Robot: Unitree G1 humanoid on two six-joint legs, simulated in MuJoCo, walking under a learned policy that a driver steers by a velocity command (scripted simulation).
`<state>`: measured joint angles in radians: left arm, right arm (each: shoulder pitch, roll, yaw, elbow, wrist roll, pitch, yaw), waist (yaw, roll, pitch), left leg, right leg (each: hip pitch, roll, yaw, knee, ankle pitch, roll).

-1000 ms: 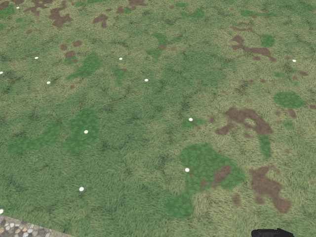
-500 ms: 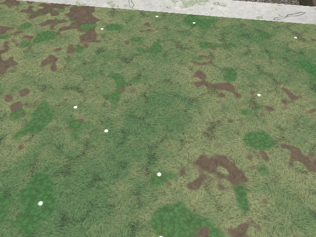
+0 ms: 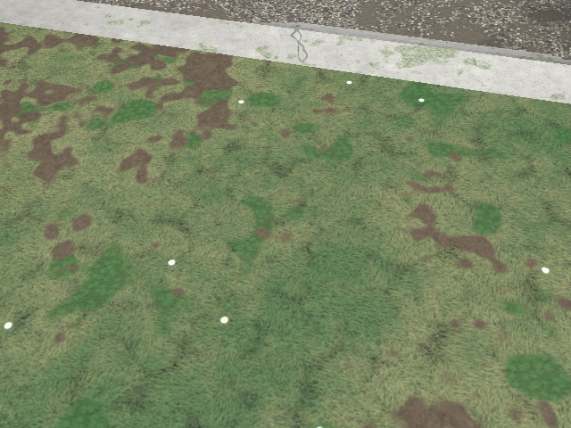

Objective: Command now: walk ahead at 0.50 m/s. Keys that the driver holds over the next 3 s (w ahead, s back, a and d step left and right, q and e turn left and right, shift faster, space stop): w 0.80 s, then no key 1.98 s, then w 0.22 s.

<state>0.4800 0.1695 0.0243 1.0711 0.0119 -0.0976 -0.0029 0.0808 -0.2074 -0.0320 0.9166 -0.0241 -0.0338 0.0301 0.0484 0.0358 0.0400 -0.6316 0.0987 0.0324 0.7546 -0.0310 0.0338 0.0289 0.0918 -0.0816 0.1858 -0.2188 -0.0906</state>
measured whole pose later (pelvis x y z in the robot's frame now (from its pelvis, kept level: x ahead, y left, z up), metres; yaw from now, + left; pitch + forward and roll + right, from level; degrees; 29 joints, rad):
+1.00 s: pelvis +0.51 +0.00 +0.00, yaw +0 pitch -1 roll +0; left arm 0.33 0.18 0.04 1.05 0.02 -0.09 0.00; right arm 0.20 -0.21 -0.06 0.98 -0.03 -0.05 0.00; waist 0.00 0.03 0.08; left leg -0.53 0.04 -0.01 1.01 -0.28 0.04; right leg -0.15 0.06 -0.10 0.32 -0.16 -0.10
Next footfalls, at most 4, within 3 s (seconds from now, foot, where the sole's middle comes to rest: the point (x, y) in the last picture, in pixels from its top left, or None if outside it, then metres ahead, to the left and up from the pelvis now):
0.18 left None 0.26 0.11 -0.78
0.74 right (345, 395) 0.57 -0.07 -0.78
1.22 left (274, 347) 0.69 0.11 -0.78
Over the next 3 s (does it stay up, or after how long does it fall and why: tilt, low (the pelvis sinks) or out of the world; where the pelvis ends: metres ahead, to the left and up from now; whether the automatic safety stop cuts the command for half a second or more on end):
stays up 0.65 0.03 -0.01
